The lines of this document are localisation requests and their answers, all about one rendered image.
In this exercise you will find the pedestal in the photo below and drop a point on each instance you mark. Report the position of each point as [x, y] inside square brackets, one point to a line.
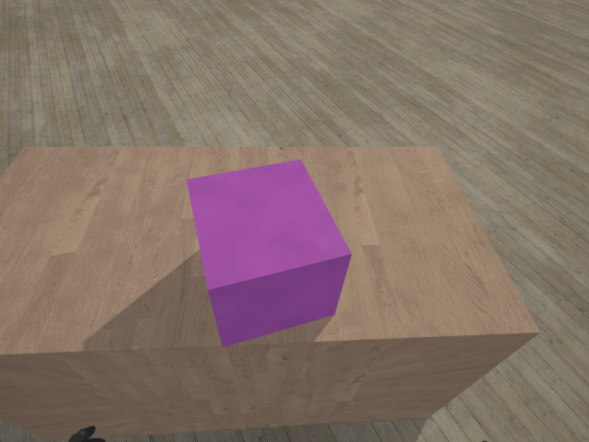
[106, 319]

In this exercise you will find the carton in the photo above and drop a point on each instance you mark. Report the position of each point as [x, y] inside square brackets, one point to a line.
[272, 255]

